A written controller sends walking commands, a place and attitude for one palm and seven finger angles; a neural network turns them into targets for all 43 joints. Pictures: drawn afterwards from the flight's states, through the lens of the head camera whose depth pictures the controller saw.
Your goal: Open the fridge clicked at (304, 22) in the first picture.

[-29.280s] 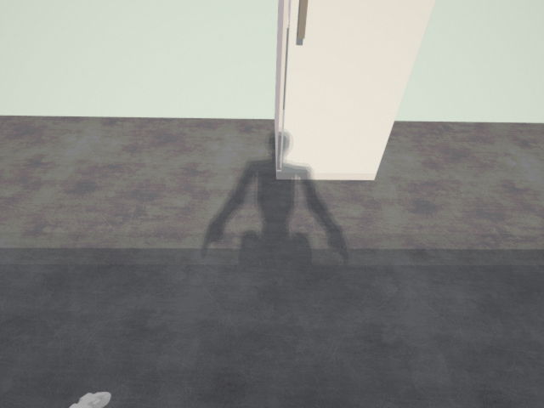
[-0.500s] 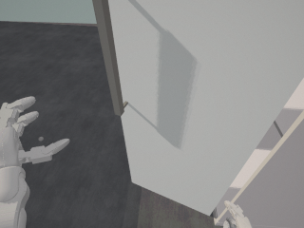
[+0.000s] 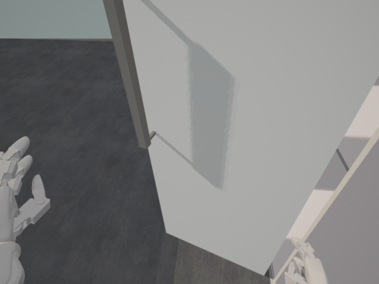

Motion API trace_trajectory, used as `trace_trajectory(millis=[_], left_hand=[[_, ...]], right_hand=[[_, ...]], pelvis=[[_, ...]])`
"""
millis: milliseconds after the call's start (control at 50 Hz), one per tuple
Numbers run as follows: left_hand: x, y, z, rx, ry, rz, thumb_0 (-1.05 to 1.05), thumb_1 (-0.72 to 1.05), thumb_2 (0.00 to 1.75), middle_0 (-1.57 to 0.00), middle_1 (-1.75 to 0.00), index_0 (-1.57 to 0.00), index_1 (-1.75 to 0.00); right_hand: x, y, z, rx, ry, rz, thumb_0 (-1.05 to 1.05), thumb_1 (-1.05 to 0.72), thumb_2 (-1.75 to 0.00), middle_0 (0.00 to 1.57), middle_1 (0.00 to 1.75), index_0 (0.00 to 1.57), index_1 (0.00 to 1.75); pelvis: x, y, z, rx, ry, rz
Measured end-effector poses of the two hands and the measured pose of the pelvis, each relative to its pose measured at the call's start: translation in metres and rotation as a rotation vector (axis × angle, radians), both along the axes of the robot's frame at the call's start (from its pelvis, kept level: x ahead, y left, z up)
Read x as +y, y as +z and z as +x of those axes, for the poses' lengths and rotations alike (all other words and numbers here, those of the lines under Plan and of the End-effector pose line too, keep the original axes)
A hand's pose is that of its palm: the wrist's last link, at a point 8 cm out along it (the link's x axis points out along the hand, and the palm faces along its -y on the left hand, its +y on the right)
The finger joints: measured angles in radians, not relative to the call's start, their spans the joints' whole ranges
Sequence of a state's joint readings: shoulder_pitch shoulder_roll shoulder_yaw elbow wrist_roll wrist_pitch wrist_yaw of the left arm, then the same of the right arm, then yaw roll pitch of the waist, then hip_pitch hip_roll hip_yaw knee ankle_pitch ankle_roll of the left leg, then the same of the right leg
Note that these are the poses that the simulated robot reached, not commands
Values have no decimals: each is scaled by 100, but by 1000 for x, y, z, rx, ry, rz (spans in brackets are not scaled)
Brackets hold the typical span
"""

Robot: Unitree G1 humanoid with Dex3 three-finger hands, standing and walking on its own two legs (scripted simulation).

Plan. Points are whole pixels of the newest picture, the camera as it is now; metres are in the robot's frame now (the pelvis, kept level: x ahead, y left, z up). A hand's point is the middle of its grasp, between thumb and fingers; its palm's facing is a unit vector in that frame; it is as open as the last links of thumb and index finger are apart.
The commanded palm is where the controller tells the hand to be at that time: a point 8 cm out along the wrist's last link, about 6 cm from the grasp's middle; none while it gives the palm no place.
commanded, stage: draw the hand back to the body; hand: left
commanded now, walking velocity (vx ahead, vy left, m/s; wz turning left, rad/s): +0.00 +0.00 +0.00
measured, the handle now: (137, 80) +0.49 +0.21 +0.21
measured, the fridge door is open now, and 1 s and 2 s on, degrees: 71 71 71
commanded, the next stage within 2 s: step back with the hand held close in 0.20 s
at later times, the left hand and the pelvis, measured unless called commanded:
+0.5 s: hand (49, 193) +0.20 +0.28 +0.15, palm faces +0.42 -0.81 -0.40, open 7.4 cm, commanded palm +0.13 +0.32 +0.17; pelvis -0.01 +0.03 +0.00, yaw -1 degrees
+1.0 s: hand (6, 237) +0.12 +0.30 +0.15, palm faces +0.47 -0.78 -0.41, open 7.4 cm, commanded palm +0.06 +0.34 +0.17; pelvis -0.09 +0.04 -0.02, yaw -1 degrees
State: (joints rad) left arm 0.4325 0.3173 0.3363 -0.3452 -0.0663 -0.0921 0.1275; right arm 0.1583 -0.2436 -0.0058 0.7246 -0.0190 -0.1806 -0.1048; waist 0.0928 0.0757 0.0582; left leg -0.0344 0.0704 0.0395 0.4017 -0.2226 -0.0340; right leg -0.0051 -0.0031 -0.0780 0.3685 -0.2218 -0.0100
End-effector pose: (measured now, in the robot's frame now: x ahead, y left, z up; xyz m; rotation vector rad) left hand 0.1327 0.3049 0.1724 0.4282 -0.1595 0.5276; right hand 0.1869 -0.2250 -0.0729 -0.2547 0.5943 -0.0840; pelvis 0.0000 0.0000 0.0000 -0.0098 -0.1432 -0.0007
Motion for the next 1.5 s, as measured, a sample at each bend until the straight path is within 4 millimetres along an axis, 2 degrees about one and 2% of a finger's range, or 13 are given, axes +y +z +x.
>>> trace_trajectory(millis=[160,360,500,580,700,780,940,1160,1280,1380,1440,1500], left_hand=[[2,-1,6,0,-20,-12,1,88,90,-21,-31,-21,-31],[10,0,10,-4,-41,-3,1,89,90,-21,-30,-21,-31],[13,-5,23,17,-115,49,1,90,90,-21,-30,-21,-31],[16,-6,19,51,-165,94,1,89,90,-21,-30,-21,-31],[30,2,-4,23,-147,160,1,89,90,-21,-30,-21,-31],[37,1,-22,-15,-93,155,1,89,90,-21,-30,-21,-31],[31,-11,-51,-59,-85,110,1,89,90,-21,-30,-21,-31],[39,-1,-85,-139,-90,194,1,89,90,-21,-30,-21,-31],[42,-4,-114,-166,-83,201,1,89,90,-21,-30,-21,-31],[47,-8,-138,-183,-63,192,1,89,90,-21,-30,-21,-31],[47,-4,-162,-218,-59,223,1,89,90,-21,-30,-21,-31],[46,2,-196,-247,-49,270,1,89,90,-21,-30,-21,-31]], right_hand=[[13,-2,-5,11,9,18,1,-91,-90,20,30,20,30],[16,-4,-18,45,-7,5,1,-90,-90,20,30,20,30],[16,-3,-32,78,-58,-17,1,-91,-90,20,30,20,30],[20,-4,-44,78,-107,-14,1,-91,-90,20,30,20,30],[30,-9,-65,91,-117,-3,1,-91,-90,20,30,20,30],[35,-16,-79,103,-97,2,1,-91,-90,20,30,20,30],[32,-22,-112,127,-86,-21,1,-90,-90,20,30,20,30],[27,-21,-151,121,-99,-52,1,-91,-90,20,30,20,30],[30,-25,-162,112,-66,-70,1,-90,-90,20,30,20,30],[38,-25,-173,97,-32,-76,1,-91,-90,20,30,20,30],[45,-29,-179,87,3,-74,1,-91,-90,20,30,20,30],[51,-35,-186,83,35,-65,1,-90,-90,20,30,20,30]], pelvis=[[3,1,0,-1,-4,2],[12,0,-1,4,-10,-1],[26,-4,-14,88,-21,-7],[37,-7,-21,106,-35,2],[43,-12,-36,112,-38,10],[43,-15,-50,108,-31,6],[42,-20,-78,110,-16,-3],[42,-25,-109,95,22,-23],[43,-33,-130,80,22,-15],[44,-36,-155,75,64,-30],[41,-42,-172,58,113,-37],[39,-49,-189,47,144,-30]])
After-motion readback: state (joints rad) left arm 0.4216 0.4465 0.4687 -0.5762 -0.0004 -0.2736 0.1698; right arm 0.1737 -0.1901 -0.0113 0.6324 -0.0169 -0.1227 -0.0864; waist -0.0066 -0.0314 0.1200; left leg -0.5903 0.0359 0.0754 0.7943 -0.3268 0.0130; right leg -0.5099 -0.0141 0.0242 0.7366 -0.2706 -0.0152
